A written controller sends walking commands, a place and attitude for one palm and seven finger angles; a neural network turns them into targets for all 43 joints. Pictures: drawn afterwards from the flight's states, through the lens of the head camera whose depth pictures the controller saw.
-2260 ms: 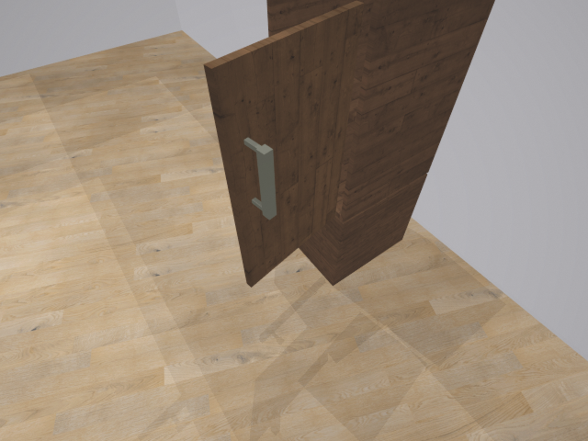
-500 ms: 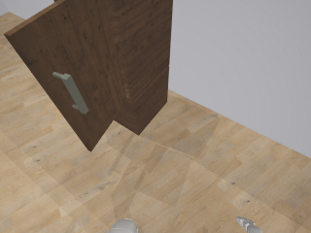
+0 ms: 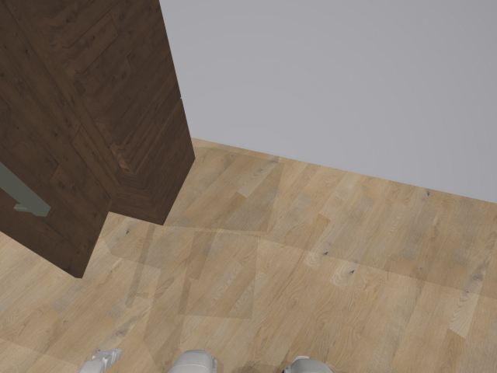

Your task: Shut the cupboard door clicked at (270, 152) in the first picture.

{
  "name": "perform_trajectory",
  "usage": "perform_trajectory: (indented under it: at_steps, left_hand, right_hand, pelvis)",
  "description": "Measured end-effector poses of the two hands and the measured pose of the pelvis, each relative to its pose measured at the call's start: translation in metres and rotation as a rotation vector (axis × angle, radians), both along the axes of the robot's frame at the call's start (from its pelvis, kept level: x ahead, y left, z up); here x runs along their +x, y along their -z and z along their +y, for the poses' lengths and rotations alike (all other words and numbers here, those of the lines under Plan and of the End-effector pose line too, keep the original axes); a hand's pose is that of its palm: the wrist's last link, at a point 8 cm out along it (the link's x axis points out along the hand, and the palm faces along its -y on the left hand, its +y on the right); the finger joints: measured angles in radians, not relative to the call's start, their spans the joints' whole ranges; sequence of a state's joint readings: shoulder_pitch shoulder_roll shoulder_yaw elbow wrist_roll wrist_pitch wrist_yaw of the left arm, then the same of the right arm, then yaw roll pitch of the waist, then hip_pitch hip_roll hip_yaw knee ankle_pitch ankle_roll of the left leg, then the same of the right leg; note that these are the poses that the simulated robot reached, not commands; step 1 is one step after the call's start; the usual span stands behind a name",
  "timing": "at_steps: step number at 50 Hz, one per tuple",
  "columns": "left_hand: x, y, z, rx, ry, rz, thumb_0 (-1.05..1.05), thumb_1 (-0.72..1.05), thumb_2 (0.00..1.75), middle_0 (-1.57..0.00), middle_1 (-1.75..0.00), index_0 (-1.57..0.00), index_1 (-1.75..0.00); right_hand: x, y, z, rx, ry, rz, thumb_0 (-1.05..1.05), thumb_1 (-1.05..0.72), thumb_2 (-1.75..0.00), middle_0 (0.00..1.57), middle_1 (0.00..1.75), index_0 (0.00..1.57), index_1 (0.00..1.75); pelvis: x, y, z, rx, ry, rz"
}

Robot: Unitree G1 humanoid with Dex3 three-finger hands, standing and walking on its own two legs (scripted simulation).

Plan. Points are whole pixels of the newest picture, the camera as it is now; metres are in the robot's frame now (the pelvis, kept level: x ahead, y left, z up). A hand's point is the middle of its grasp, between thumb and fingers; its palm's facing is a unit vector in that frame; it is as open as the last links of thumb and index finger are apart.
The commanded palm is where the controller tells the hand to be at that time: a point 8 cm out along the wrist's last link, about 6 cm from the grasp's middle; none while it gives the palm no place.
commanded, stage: walk to a spot facing it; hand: left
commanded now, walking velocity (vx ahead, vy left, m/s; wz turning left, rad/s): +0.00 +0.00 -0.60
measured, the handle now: (3, 186) +0.37 +0.43 +0.05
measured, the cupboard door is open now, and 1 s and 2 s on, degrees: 100 100 100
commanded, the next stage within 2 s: turn to face it in 1.54 s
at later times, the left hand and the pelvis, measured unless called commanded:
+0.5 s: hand (213, 293) +0.26 +0.09 -0.14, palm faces -0.35 -0.91 -0.21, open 7.4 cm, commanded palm none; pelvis +0.07 -0.05 +0.01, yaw -18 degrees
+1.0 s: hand (261, 217) +0.43 +0.00 -0.14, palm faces -0.54 -0.83 -0.16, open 7.4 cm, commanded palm none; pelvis +0.26 -0.11 +0.03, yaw -32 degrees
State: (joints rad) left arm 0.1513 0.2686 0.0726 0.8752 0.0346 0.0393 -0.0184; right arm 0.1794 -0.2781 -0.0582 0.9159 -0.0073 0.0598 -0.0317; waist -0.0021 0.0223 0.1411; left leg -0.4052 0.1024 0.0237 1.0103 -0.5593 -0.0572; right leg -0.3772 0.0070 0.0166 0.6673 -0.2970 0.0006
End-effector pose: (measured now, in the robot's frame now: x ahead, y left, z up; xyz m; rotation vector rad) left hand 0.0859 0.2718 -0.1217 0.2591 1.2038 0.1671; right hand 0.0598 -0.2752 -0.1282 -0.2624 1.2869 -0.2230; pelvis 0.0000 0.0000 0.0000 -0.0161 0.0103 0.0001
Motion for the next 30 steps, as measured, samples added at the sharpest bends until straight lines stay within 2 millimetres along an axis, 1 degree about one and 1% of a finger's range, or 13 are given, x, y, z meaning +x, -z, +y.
perform_trajectory:
  at_steps: [2,4,6,8,11,14,17,19,21,23,25,27,30]
  left_hand:
    - [0.007,0.001,-0.004,-0.007,0.029,0.014,0.0,0.91,0.9,-0.2,-0.3,-0.2,-0.3]
    - [0.015,0.005,-0.008,-0.025,0.058,0.023,0.0,0.91,0.9,-0.2,-0.3,-0.2,-0.3]
    - [0.026,0.011,-0.011,-0.051,0.083,0.023,0.0,0.91,0.9,-0.2,-0.3,-0.2,-0.3]
    - [0.039,0.011,-0.016,-0.074,0.114,0.026,0.01,0.91,0.9,-0.2,-0.3,-0.2,-0.3]
    - [0.066,0.002,-0.03,-0.105,0.163,0.0,0.01,0.91,0.9,-0.2,-0.3,-0.2,-0.3]
    - [0.096,-0.009,-0.05,-0.129,0.217,-0.03,0.01,0.91,0.9,-0.2,-0.3,-0.2,-0.3]
    - [0.129,-0.015,-0.077,-0.134,0.29,-0.051,0.01,0.91,0.9,-0.2,-0.3,-0.2,-0.3]
    - [0.151,-0.015,-0.096,-0.129,0.343,-0.067,0.01,0.91,0.9,-0.2,-0.3,-0.2,-0.3]
    - [0.173,-0.01,-0.114,-0.118,0.384,-0.11,0.01,0.91,0.9,-0.2,-0.3,-0.2,-0.3]
    - [0.184,-0.007,-0.126,-0.108,0.386,-0.134,0.0,0.91,0.9,-0.2,-0.3,-0.2,-0.3]
    - [0.184,-0.008,-0.132,-0.096,0.388,-0.111,0.0,0.91,0.9,-0.2,-0.3,-0.2,-0.3]
    - [0.181,-0.008,-0.135,-0.088,0.391,-0.063,0.0,0.91,0.9,-0.2,-0.3,-0.2,-0.3]
    - [0.177,-0.006,-0.136,-0.09,0.396,0.02,0.0,0.91,0.9,-0.2,-0.3,-0.2,-0.3]
  right_hand:
    - [-0.007,-0.007,-0.002,-0.013,0.032,-0.006,0.0,-0.91,-0.9,0.2,0.3,0.2,0.3]
    - [-0.013,-0.014,-0.001,-0.024,0.057,-0.026,0.0,-0.91,-0.9,0.19,0.3,0.2,0.3]
    - [-0.022,-0.016,0.002,-0.039,0.07,-0.049,0.0,-0.91,-0.9,0.19,0.3,0.2,0.3]
    - [-0.036,-0.019,0.007,-0.041,0.089,-0.041,0.0,-0.91,-0.9,0.19,0.3,0.2,0.3]
    - [-0.061,-0.028,0.015,-0.015,0.129,0.009,0.0,-0.91,-0.9,0.19,0.3,0.2,0.3]
    - [-0.083,-0.032,0.02,0.014,0.184,0.065,0.0,-0.91,-0.9,0.2,0.3,0.2,0.3]
    - [-0.103,-0.028,0.021,0.046,0.257,0.107,0.0,-0.9,-0.9,0.2,0.3,0.2,0.3]
    - [-0.114,-0.021,0.018,0.069,0.31,0.132,0.0,-0.9,-0.9,0.2,0.3,0.2,0.3]
    - [-0.122,-0.008,0.012,0.092,0.355,0.156,0.0,-0.9,-0.9,0.2,0.3,0.2,0.3]
    - [-0.119,0.0,0.004,0.104,0.383,0.182,0.0,-0.9,-0.9,0.2,0.3,0.2,0.3]
    - [-0.102,0.001,-0.005,0.101,0.399,0.167,0.0,-0.91,-0.9,0.2,0.3,0.2,0.3]
    - [-0.074,-0.004,-0.016,0.093,0.407,0.114,0.01,-0.91,-0.9,0.2,0.3,0.2,0.3]
    - [-0.025,-0.014,-0.03,0.076,0.407,0.0,0.01,-0.91,-0.9,0.19,0.3,0.2,0.3]
  pelvis:
    - [0.0,-0.003,0.002,0.01,0.025,0.003]
    - [0.001,-0.005,0.005,0.019,0.049,0.007]
    - [0.005,-0.002,0.011,0.005,0.073,0.017]
    - [0.008,-0.004,0.012,0.0,0.099,0.017]
    - [0.017,-0.014,0.006,-0.004,0.134,0.019]
    - [0.028,-0.022,-0.002,-0.012,0.176,0.026]
    - [0.04,-0.023,-0.013,-0.012,0.224,0.032]
    - [0.049,-0.018,-0.024,-0.009,0.254,0.031]
    - [0.058,-0.007,-0.038,0.011,0.27,0.026]
    - [0.064,-0.002,-0.045,0.008,0.288,0.01]
    - [0.073,-0.005,-0.049,0.003,0.307,0.001]
    - [0.084,-0.011,-0.052,0.005,0.329,0.001]
    - [0.103,-0.018,-0.057,0.013,0.366,0.005]
